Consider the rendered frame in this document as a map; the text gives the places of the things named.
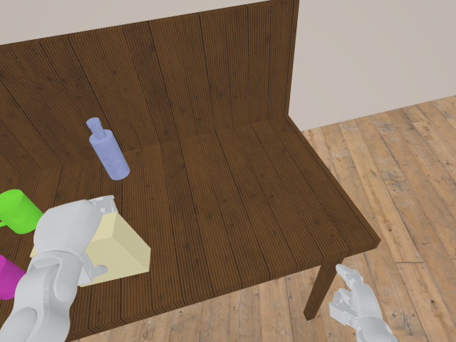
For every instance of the left robot forearm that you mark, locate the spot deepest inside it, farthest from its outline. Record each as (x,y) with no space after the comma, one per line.
(43,298)

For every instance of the robot left hand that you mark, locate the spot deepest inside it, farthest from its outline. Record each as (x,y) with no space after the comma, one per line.
(70,228)

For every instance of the robot right hand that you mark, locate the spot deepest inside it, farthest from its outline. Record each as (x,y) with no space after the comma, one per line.
(359,303)

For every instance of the sponge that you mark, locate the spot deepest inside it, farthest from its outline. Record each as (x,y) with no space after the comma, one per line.
(117,246)

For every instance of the table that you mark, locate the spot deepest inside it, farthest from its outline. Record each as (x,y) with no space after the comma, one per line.
(223,187)

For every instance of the right robot forearm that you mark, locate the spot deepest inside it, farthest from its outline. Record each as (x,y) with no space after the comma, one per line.
(373,329)

